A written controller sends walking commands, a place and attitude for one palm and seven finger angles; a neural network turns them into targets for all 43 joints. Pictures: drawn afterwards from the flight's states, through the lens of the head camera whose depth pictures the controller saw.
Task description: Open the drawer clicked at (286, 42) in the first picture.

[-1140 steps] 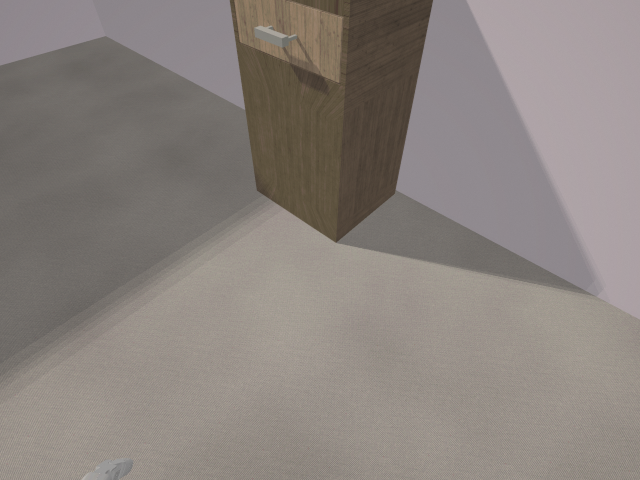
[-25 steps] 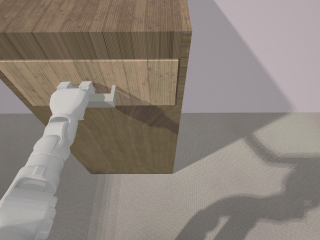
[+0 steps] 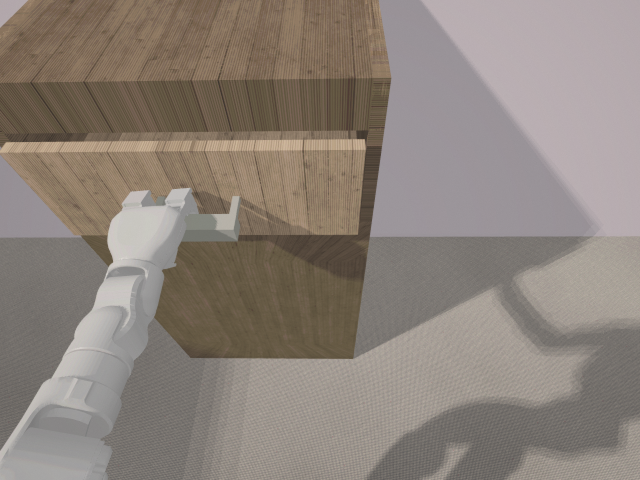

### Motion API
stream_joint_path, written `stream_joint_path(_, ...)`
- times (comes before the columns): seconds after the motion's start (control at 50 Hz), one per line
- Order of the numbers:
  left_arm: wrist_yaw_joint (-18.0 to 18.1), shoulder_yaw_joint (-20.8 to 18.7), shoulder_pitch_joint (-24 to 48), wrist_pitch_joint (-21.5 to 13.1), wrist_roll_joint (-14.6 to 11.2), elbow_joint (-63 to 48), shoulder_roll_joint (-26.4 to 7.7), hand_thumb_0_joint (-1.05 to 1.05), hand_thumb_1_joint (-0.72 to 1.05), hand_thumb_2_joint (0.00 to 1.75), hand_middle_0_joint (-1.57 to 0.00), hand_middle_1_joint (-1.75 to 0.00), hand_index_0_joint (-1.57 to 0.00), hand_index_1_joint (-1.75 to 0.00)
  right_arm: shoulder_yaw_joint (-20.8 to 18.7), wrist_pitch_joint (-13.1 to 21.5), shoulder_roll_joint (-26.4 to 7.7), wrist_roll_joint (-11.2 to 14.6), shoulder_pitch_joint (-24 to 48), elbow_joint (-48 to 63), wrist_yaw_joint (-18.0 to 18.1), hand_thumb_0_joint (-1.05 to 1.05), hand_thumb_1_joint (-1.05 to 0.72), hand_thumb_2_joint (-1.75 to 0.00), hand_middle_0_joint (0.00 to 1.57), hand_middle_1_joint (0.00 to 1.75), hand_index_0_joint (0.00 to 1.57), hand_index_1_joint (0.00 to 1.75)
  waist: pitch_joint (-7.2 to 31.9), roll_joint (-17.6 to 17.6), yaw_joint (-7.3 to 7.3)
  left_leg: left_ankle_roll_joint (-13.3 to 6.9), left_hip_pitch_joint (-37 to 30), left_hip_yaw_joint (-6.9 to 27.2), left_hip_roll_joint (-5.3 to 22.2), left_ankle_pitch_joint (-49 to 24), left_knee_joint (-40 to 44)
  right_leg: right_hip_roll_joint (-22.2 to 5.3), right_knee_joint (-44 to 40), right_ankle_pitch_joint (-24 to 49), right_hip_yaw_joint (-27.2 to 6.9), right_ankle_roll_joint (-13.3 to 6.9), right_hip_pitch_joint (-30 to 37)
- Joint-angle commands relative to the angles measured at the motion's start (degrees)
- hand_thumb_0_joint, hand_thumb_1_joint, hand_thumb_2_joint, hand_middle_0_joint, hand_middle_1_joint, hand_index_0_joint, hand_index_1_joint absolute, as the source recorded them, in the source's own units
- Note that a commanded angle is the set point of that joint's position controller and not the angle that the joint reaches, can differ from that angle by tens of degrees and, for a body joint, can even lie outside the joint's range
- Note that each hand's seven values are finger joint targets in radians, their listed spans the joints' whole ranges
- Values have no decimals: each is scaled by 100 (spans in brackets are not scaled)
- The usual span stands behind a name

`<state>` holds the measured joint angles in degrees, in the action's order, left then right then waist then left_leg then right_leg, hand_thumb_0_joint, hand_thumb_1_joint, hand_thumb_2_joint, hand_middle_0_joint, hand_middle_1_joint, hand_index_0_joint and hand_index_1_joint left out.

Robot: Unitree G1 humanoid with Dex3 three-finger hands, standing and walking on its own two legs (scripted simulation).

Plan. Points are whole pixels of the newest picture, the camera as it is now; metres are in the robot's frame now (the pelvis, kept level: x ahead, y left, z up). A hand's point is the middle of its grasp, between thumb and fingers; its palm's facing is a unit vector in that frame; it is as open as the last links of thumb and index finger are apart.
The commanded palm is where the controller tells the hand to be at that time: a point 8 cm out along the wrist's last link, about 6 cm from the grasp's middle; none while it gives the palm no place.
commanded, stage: pull the drawer open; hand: left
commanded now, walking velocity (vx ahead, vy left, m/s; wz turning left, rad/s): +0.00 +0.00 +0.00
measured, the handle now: (195, 215) +0.45 +0.20 +0.05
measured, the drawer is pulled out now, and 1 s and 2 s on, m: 0.03 0.16 0.28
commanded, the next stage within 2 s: none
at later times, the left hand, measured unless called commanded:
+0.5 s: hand (150, 307) +0.32 +0.23 +0.03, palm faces -0.01 -0.04 -1.00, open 6.0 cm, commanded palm +0.29 +0.21 +0.08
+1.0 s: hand (140, 344) +0.27 +0.23 +0.03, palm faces +0.00 -0.07 -1.00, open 5.9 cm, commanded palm +0.24 +0.22 +0.08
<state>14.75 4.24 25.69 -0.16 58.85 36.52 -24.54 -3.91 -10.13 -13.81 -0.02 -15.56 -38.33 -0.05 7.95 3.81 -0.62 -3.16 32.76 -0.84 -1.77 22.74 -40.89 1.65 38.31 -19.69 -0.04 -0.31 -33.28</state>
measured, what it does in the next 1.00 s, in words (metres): stands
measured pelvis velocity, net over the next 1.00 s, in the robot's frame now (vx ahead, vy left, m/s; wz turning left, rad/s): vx -0.01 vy -0.01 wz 0.00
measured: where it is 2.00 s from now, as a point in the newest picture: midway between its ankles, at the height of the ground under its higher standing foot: outside the picture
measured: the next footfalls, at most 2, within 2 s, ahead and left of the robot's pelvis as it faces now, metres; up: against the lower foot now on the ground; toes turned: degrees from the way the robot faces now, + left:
none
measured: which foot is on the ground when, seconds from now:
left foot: down 0.00-1.00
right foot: down 0.00-1.00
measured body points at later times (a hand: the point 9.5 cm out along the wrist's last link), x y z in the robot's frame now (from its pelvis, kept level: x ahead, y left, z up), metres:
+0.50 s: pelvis -0.01 -0.01 +0.00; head +0.03 -0.03 +0.45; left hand +0.31 +0.23 +0.08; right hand +0.17 -0.24 -0.12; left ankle -0.04 +0.08 -0.72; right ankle -0.02 -0.12 -0.72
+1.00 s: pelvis -0.01 -0.01 +0.00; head +0.03 -0.04 +0.45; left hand +0.26 +0.23 +0.08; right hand +0.16 -0.26 -0.12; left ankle -0.04 +0.08 -0.72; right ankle -0.02 -0.12 -0.72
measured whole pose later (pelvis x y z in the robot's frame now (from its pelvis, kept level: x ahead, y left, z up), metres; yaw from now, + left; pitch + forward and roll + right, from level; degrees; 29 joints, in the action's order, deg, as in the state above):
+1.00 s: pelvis -0.01 -0.01 +0.00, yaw +0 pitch +9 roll +0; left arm 15.9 2.2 -3.8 0.3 58.2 8.5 -23.2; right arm -2.6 -5.4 -14.2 -0.8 -8.9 -36.6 1.4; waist 5.2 3.6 2.7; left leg -2.2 26.4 -1.3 -1.8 21.7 -38.9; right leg 1.6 39.0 -19.9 -0.6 -1.3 -28.3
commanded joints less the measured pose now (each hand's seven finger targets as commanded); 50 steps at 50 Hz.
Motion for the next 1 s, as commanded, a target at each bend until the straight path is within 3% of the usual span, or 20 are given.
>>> stream_joint_path(0.0, 161, -54, 1045, -240, -34, -1744, -550, 0, 90, 90, -40, -135, -40, -135, -237, 175, -784, 15, 118, 753, 71, 0, -90, -90, 20, 30, 20, 30, 2003, -58, 18, 275, -1803, 297, 282, -4203, 221, 89, -116, 2328, 156, -230, 886)
stream_joint_path(0.06, 173, 63, 891, -184, -36, -2121, -398, 0, 90, 90, -40, -135, -40, -135, -234, 213, -765, 12, 234, 791, 63, 0, -90, -90, 20, 30, 20, 30, 1838, 31, -4, 319, -1941, 348, 331, -4269, 237, 85, -127, 2163, 198, -225, 721)
stream_joint_path(0.12, 211, -119, 628, -129, -27, -2438, -568, 0, 90, 90, -40, -135, -40, -135, -230, 253, -770, -13, 314, 821, 75, 0, -90, -90, 20, 30, 20, 30, 1931, -20, 60, 324, -2001, 336, 313, -4311, 223, 84, -108, 2225, 182, -229, 839)
stream_joint_path(0.18, 220, 141, 545, -103, -38, -2824, -283, 0, 90, 90, -40, -135, -40, -135, -207, 298, -733, -27, 441, 865, 71, 0, -90, -90, 20, 30, 20, 30, 1889, -14, 2, 354, -2117, 379, 335, -4327, 237, 61, -122, 2142, 203, -217, 776)
stream_joint_path(0.24, 250, 183, 508, -53, 2, -2845, -250, 0, 90, 90, -40, -135, -40, -135, -163, 328, -719, -39, 575, 867, 95, 0, -90, -90, 20, 30, 20, 30, 1690, -69, -1, 318, -1970, 328, 272, -3763, 293, 51, -170, 1963, 194, -219, 748)
stream_joint_path(0.28, 265, 13, 686, -41, 50, -2803, -515, 0, 90, 90, -40, -135, -40, -135, -140, 331, -744, -43, 609, 837, 146, 0, -90, -90, 20, 30, 20, 30, 1568, -259, -14, 293, -1810, 294, 228, -3318, 340, 50, -216, 1827, 164, -240, 825)
stream_joint_path(0.34, 270, 286, 897, -32, 129, -2806, -258, 0, 90, 90, -40, -135, -40, -135, -115, 368, -678, -45, 690, 833, 175, 0, -90, -90, 20, 30, 20, 30, 1542, -76, -27, 283, -1825, 265, 172, -3059, 359, 31, -210, 1705, 184, -255, 730)
stream_joint_path(0.38, 257, 36, 676, -45, 120, -2846, -544, 0, 90, 90, -40, -135, -40, -135, -119, 381, -701, -54, 718, 830, 200, 0, -90, -90, 20, 30, 20, 30, 1679, -111, 81, 271, -1838, 219, 146, -3035, 373, 32, -238, 1781, 127, -270, 939)
stream_joint_path(0.46, 164, 88, 356, -69, 23, -2815, -422, 0, 90, 90, -40, -135, -40, -135, -68, 416, -632, -41, 866, 887, 233, 0, -90, -90, 20, 30, 20, 30, 1510, -227, 109, 201, -1636, 161, 80, -2712, 425, 10, -278, 1853, 107, -252, 1097)
stream_joint_path(0.48, 152, -148, 253, -93, 23, -2769, -686, 0, 90, 90, -40, -135, -40, -135, -65, 418, -670, -40, 888, 877, 248, 0, -90, -90, 20, 30, 20, 30, 1505, -262, 161, 206, -1591, 151, 81, -2631, 450, 17, -299, 1825, 52, -260, 1169)
stream_joint_path(0.5, 123, 23, 202, -105, -19, -2805, -488, 0, 90, 90, -40, -135, -40, -135, -49, 435, -639, -40, 932, 913, 248, 0, -90, -90, 20, 30, 20, 30, 1463, -239, 146, 174, -1547, 117, 51, -2507, 461, -3, -312, 1851, 52, -246, 1193)
stream_joint_path(0.52, 115, -152, 109, -132, -36, -2748, -648, 0, 90, 90, -40, -135, -40, -135, -40, 447, -639, -36, 924, 915, 270, 0, -90, -90, 20, 30, 20, 30, 1371, -321, 181, 171, -1446, 124, 51, -2429, 494, 1, -307, 1826, 56, -252, 1233)
stream_joint_path(0.56, 103, -167, -159, -195, -60, -2948, -611, 0, 90, 90, -40, -135, -40, -135, -37, 479, -630, -44, 973, 976, 268, 0, -90, -90, 20, 30, 20, 30, 1476, -249, 252, 165, -1479, 117, 47, -2554, 498, -1, -284, 1935, 41, -252, 1318)
stream_joint_path(0.58, 109, -357, -357, -216, -55, -2979, -798, 0, 90, 90, -40, -135, -40, -135, -46, 484, -656, -46, 993, 983, 270, 0, -90, -90, 20, 30, 20, 30, 1480, -305, 289, 170, -1469, 112, 59, -2645, 488, 4, -288, 1988, 8, -255, 1381)
stream_joint_path(0.64, 126, -217, -606, -276, -96, -3306, -552, 0, 90, 90, -40, -135, -40, -135, -53, 539, -620, -48, 1043, 1034, 232, 0, -90, -90, 20, 30, 20, 30, 1444, -185, 300, 174, -1499, 108, 69, -2693, 489, -6, -270, 1987, 13, -248, 1321)
stream_joint_path(0.68, 162, -455, -1067, -256, -92, -3323, -748, 0, 90, 90, -40, -135, -40, -135, -49, 557, -651, -51, 1093, 1060, 225, 0, -90, -90, 20, 30, 20, 30, 1396, -207, 379, 189, -1461, 108, 78, -2713, 513, 3, -276, 1979, -16, -260, 1385)
stream_joint_path(0.76, 220, -391, -1183, -251, -92, -3515, -612, 0, 90, 90, -40, -135, -40, -135, -47, 612, -642, -51, 1107, 1051, 230, 0, -90, -90, 20, 30, 20, 30, 1218, -349, 307, 184, -1355, 102, 74, -2419, 540, 5, -272, 1840, -3, -242, 1275)
stream_joint_path(0.82, 293, -592, -1755, -222, -107, -3826, -734, 0, 90, 90, -40, -135, -40, -135, -75, 665, -642, -63, 1139, 1055, 218, 0, -90, -90, 20, 30, 20, 30, 1442, -230, 417, 189, -1479, 71, 81, -2662, 514, -11, -249, 2061, -63, -247, 1445)
stream_joint_path(0.9, 335, -457, -2025, -150, -148, -4026, -537, 0, 90, 90, -40, -135, -40, -135, -53, 716, -638, -60, 1199, 1064, 201, 0, -90, -90, 20, 30, 20, 30, 1241, -312, 363, 202, -1455, 89, 105, -2621, 512, -23, -248, 1986, -8, -221, 1319)
stream_joint_path(0.98, 376, -645, -2322, -108, -131, -4290, -720, 0, 90, 90, -40, -135, -40, -135, -30, 728, -657, -69, 1304, 1080, 203, 0, -90, -90, 20, 30, 20, 30, 1241, -217, 436, 244, -1487, 108, 102, -2692, 531, -10, -212, 1985, -21, -245, 1374)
